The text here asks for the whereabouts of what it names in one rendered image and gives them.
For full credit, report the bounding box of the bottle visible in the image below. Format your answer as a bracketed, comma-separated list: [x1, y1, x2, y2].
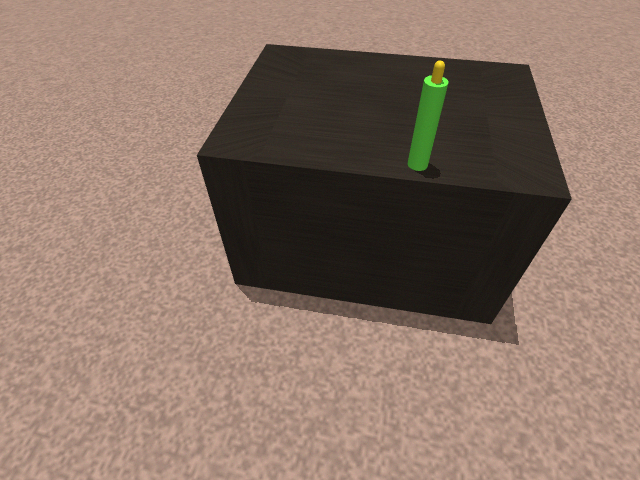
[408, 60, 449, 171]

